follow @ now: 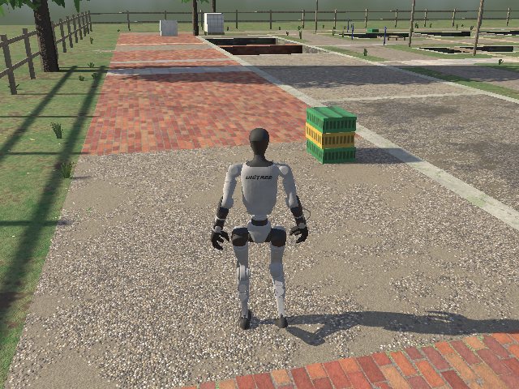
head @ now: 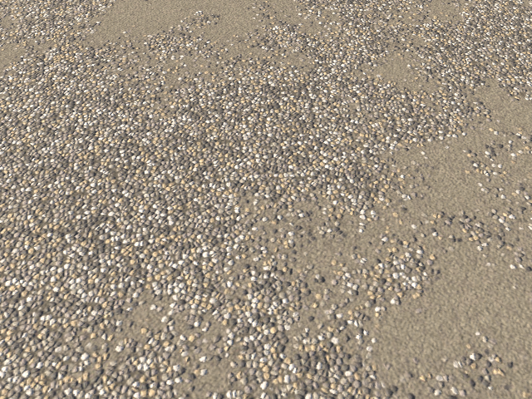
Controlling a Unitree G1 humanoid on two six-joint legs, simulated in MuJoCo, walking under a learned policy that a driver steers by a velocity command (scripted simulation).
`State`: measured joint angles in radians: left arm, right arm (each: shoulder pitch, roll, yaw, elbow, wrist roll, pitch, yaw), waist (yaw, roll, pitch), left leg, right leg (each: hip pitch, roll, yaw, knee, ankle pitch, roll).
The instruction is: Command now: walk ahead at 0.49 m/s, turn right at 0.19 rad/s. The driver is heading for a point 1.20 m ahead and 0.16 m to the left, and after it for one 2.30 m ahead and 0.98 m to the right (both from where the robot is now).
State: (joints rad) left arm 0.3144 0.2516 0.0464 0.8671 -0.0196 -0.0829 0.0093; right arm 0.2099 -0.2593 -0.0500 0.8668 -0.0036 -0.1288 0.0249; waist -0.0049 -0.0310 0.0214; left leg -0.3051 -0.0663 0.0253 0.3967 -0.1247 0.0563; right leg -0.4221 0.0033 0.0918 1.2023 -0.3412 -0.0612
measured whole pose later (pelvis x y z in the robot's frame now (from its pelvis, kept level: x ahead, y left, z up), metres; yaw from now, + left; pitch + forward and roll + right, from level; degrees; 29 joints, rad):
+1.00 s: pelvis +0.55 -0.02 -0.02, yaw +9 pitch +3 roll +0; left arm 0.33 0.26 0.04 0.90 0.00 -0.08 0.00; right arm 0.09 -0.27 -0.05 0.74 0.02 -0.08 0.05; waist 0.03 0.00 0.03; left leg -0.50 -0.06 0.04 0.61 -0.17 0.10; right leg -0.18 -0.01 -0.03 1.02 -0.47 0.00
